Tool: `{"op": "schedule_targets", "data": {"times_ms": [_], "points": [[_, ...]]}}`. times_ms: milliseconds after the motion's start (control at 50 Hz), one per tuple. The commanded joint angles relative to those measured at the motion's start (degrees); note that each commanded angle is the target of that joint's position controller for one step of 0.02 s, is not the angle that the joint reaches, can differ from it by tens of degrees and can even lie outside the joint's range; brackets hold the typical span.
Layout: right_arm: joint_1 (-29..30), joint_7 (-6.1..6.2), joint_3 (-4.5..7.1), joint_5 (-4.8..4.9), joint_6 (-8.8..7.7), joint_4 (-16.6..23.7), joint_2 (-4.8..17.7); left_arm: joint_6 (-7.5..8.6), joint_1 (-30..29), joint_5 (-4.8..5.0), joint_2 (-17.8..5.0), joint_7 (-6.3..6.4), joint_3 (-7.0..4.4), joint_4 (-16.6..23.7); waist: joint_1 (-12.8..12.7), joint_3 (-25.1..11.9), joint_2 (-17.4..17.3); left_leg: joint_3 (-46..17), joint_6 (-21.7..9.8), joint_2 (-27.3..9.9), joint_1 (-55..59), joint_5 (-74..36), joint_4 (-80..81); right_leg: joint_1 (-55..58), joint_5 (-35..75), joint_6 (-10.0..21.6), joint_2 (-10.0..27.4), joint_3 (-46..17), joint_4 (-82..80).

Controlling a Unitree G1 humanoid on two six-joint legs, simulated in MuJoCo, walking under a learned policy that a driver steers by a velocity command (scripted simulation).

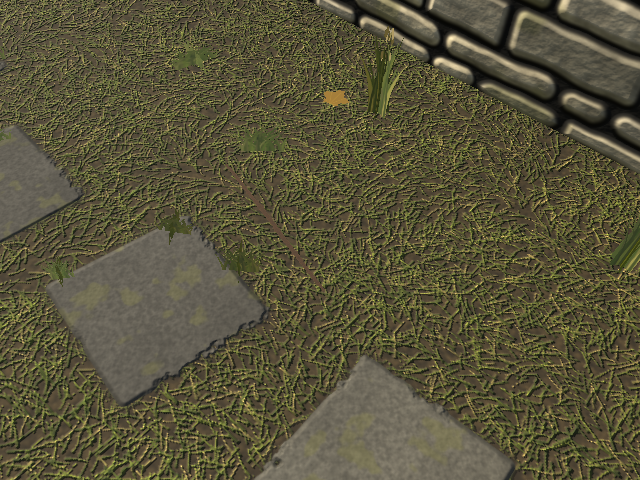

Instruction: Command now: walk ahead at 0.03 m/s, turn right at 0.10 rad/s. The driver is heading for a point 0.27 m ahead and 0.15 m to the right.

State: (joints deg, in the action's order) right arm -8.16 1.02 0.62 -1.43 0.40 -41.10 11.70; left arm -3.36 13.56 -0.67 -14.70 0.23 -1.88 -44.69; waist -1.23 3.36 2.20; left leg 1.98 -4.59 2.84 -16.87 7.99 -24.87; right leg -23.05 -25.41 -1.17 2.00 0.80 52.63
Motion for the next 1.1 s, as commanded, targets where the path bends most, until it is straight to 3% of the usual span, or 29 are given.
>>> {"op": "schedule_targets", "data": {"times_ms": [20, 60, 140, 180, 200, 220, 240, 260, 280, 300, 320, 360, 440, 520, 580, 620, 640, 660, 680, 700, 720, 740, 780, 880, 940, 1020, 1060, 1080, 1100], "points": [[-0.99, 0.36, 1.83, -0.26, -0.88, 1.53, 8.33, -0.48, 3.83, 0.07, -4.27, -0.33, -1.04, 1.23, 0.76, -7.29, -8.94, -8.41, -6.83, -14.88, 3.95, -12.7, 8.21, 6.3, 1.18, 0.47, -0.92, -0.4, -5.97], [-1.73, 0.33, 2.45, -0.15, -0.23, 1.02, 9.76, -0.51, 2.76, -0.06, -5.04, -0.43, -1.37, 1.79, 1.53, -6.35, -9.36, -9.75, -7.68, -16.23, 4.35, -6.64, 8.19, 4.91, 0.14, 0.94, -1.34, 0.34, -6.63], [-1.67, 0.7, 3.16, -0.09, 0.56, 0.4, 9.96, 0.17, 2.36, 0.1, -4.0, -0.64, -1.38, 2.59, 1.51, -5.62, -8.39, -10.23, -8.42, -17.95, 4.77, -4.09, 6.65, 4.71, -1.01, 2.14, -1.66, 1.9, -9.76], [-0.44, 1.02, 3.56, 0.31, 0.81, 0.22, 10.28, 0.64, 4.67, 0.1, -2.97, -0.73, -1.23, 2.19, -0.15, -6.33, -7.73, -8.32, -6.89, -17.38, 3.88, -5.26, 3.81, 8.86, 2.78, 3.4, -2.48, 3.44, -17.08], [-0.47, 1.19, 3.87, 0.49, 0.96, -0.12, 10.56, 1.02, 5.87, -0.02, -3.16, -0.83, -1.21, 2.09, -1.1, -5.98, -6.73, -6.7, -4.64, -16.45, 2.02, -4.13, 1.6, 11.81, 7.5, 4.5, -2.46, 2.56, -23.85], [-1.02, 1.23, 3.93, 0.53, 1.11, -0.1, 9.63, 1.53, 6.21, -0.71, -5.67, -0.83, -1.68, 2.49, -0.98, -4.64, -1.71, -3.81, -0.97, -13.52, -1.59, 0.79, -4.33, 13.21, 9.61, 6.35, 1.55, -5.4, -31.96], [-1.25, 1.05, 3.22, 0.71, 1.28, 2.09, 6.1, 2.04, 5.55, -1.08, -12.64, -0.62, -3.38, 3.8, 0.96, -2.73, 10.52, 3.6, 3.88, -3.55, -11.86, 13.83, -15.76, 14.75, 20.86, 11.23, 15.52, -26.16, -36.45], [3.39, 1.35, 3.07, 0.24, 1.7, 3.14, 6.67, 1.9, 7.64, -1.02, -15.14, -0.18, -4.52, 3.14, -2.74, 0.48, 13.29, 0.43, 4.48, 0.6, -16.11, 25.29, -26.55, 11.14, 30.67, 17.51, 20.48, -31.36, -38.79], [2.73, 1.02, 3.24, 0.18, 2.05, 2.82, 6.9, 1.82, 7.34, -0.8, -12.91, 0.23, -4.16, 3.14, -1.05, 0.08, 6.94, -3.45, 4.66, -0.93, -15.51, 22.98, -33.18, 10.6, 31.0, 18.46, 17.74, -27.08, -37.95], [1.46, 0.63, 3.41, 0.55, 2.07, 1.94, 7.09, 1.62, 3.81, -0.19, -11.07, 0.44, -3.78, 3.52, 1.05, 0.18, 3.77, -4.49, 4.76, -1.52, -15.29, 18.78, -34.66, 10.36, 29.0, 16.55, 13.66, -22.3, -37.04], [0.26, 0.44, 3.73, 0.56, 1.85, 1.38, 7.98, 1.39, 0.55, -0.04, -10.15, 0.48, -3.59, 4.42, 2.45, -0.24, 3.41, -4.45, 4.94, -1.64, -15.67, 15.97, -34.64, 11.59, 29.56, 14.39, 10.57, -19.47, -36.18], [-1.56, -0.06, 3.86, -0.19, 1.66, 0.47, 8.46, 1.4, -0.28, 0.39, -8.92, 0.25, -3.53, 5.31, 2.11, -3.97, 3.62, -3.56, 6.1, -1.14, -14.98, 14.24, -35.08, 15.92, 36.9, 13.87, 7.8, -16.79, -33.84], [1.17, 0.03, 3.16, 0.58, 1.61, 2.21, 7.44, 1.3, 4.59, 0.43, -10.28, 0.19, -4.42, 4.45, -1.0, -5.34, 4.23, -3.81, 7.24, -1.37, -16.19, 14.86, -27.33, 21.57, 37.46, 14.63, 8.13, -19.46, -31.71], [1.58, 0.39, 2.78, 0.89, 1.26, 3.55, 8.14, 0.62, 3.81, -0.13, -11.8, -0.17, -5.11, 5.34, -1.89, -5.63, 6.08, -3.9, 6.52, -0.31, -10.46, 16.46, -19.52, 18.29, 35.17, 14.53, 7.8, -23.3, -30.42], [-1.39, 0.75, 2.71, 1.32, 0.65, 3.73, 8.74, 0.37, 0.4, -0.16, -12.45, -0.72, -5.4, 6.4, -0.34, -6.15, 6.83, -3.81, 5.44, 1.08, -3.19, 15.82, -12.06, 14.46, 37.16, 12.66, 6.63, -26.3, -29.22], [-6.24, 1.38, 2.65, 0.99, -0.15, 2.73, 8.58, 0.38, -3.62, 0.65, -11.91, -0.77, -5.25, 7.32, 3.16, -6.29, 5.73, -3.78, 4.58, 0.96, 6.38, 7.16, 2.14, 9.4, 31.54, 8.63, 3.44, -26.23, -26.55], [-7.57, 1.99, 3.33, 0.35, -0.64, 2.58, 11.61, 0.67, -3.49, 0.9, -9.7, -0.64, -4.64, 7.99, 2.97, -6.66, 1.01, -9.76, 3.14, -5.67, 12.05, 6.73, 8.57, 3.99, 20.94, 5.34, -0.02, -23.71, -22.44], [-5.59, 2.28, 4.19, -0.2, -0.5, 3.99, 17.29, 1.01, 0.1, 0.97, -4.6, -0.59, -3.42, 8.85, 0.42, -7.07, -13.54, -26.15, -1.71, -21.46, 16.72, 2.99, 12.8, -5.0, 0.06, 1.89, -8.82, -12.72, -10.29], [-4.94, 1.67, 4.56, -0.35, -0.03, 4.15, 18.05, 0.64, 0.63, -0.86, -9.51, -0.09, -4.58, 8.27, 1.0, -5.98, -14.13, -29.92, -8.28, -26.58, 9.64, -5.86, 10.89, -6.81, -10.27, 1.25, -9.94, -6.66, 0.91], [-4.15, 1.2, 3.62, -0.14, -0.02, 4.72, 14.35, 0.4, 0.6, -1.19, -11.23, -0.26, -5.2, 7.48, 0.15, -4.49, -9.74, -26.56, -9.78, -25.04, 7.18, -9.34, 10.16, -5.95, -8.24, 1.26, -7.44, -7.79, 7.56], [-1.09, 0.96, 2.79, 0.25, -0.1, 5.12, 11.32, 0.1, 0.86, -1.0, -10.91, -0.74, -5.33, 6.3, -1.07, -2.52, -7.54, -20.16, -8.34, -21.05, 5.35, -9.81, 9.62, -5.56, -4.32, 0.95, -6.31, -7.51, 10.82], [1.21, 1.0, 2.44, 0.08, -0.06, 5.76, 10.22, -0.25, 1.79, -0.68, -10.52, -1.31, -5.32, 5.55, -1.87, -2.35, -8.36, -14.74, -6.4, -17.27, 5.51, -10.49, 9.11, -5.38, -1.03, 0.29, -6.06, -6.35, 12.83], [0.36, 1.46, 2.53, -0.11, -0.29, 5.74, 10.42, -0.66, 1.85, -0.25, -9.6, -2.37, -4.9, 5.3, -0.83, -3.45, -11.09, -9.31, -5.84, -14.56, 9.0, -16.36, 7.7, -6.86, 1.41, -1.33, -5.83, -4.4, 13.36], [-5.48, 1.31, 3.51, -0.05, -0.42, 4.05, 11.75, -1.34, -3.56, -0.02, -7.73, -3.08, -3.82, 7.41, 2.86, -4.67, -11.16, -7.67, -7.69, -17.89, 15.43, -16.04, 6.44, -7.6, 0.29, -2.44, -3.97, -2.37, 4.49], [-4.84, 0.6, 4.0, -0.31, -0.41, 3.95, 12.73, -1.46, -4.93, 0.17, -6.56, -3.41, -3.07, 8.44, 3.11, -4.73, -12.15, -5.07, -7.22, -18.53, 12.68, -14.6, 5.5, -1.71, -1.23, -1.26, -2.94, 0.03, -3.88], [-4.52, -0.28, 4.74, -0.22, -0.01, 3.37, 14.54, -0.85, -3.91, 0.79, -6.72, -3.27, -2.86, 9.22, 2.46, -5.93, -13.08, -2.99, -5.85, -19.56, 10.44, -17.02, 1.55, 5.47, -0.12, 1.01, -3.68, 3.34, -14.18], [-3.97, -0.38, 4.86, 0.67, 0.42, 2.94, 14.51, 0.12, -0.58, 0.0, -6.54, -2.69, -2.76, 8.25, -0.29, -6.36, -9.51, 0.77, -1.5, -17.91, 5.57, -10.95, -5.09, 13.84, 10.51, 2.66, -4.7, 3.28, -28.03], [-6.03, -0.58, 4.59, 0.39, 0.68, 2.7, 12.85, 0.99, 1.14, -0.97, -9.88, -1.96, -3.46, 7.93, -0.71, -6.15, -0.1, 4.9, 2.57, -14.49, -2.1, -0.33, -15.3, 19.68, 12.9, 4.16, 1.23, -7.85, -35.7], [-4.42, -0.54, 3.06, -0.08, 1.26, 7.07, 7.85, 1.62, 1.36, -0.48, -19.3, -1.67, -5.48, 9.74, 0.31, -3.79, 16.08, 7.48, 7.15, -3.74, -18.8, 27.7, -26.88, 21.74, 31.9, 11.33, 18.89, -32.83, -37.27]]}}
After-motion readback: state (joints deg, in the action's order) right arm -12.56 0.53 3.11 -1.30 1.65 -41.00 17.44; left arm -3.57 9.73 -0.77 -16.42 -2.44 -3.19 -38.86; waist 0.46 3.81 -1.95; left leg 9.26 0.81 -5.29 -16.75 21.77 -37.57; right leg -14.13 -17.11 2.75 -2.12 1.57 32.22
